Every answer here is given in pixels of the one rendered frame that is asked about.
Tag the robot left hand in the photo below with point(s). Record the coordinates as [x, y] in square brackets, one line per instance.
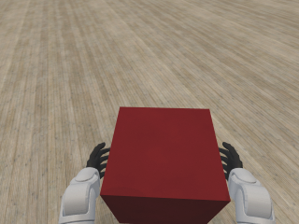
[95, 159]

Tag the robot left forearm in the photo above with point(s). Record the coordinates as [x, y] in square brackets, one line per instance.
[79, 199]

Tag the robot right forearm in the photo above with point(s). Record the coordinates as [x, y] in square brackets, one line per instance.
[253, 203]

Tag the carton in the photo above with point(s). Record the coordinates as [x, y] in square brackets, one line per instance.
[164, 167]

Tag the robot right hand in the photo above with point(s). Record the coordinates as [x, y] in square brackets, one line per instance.
[233, 161]

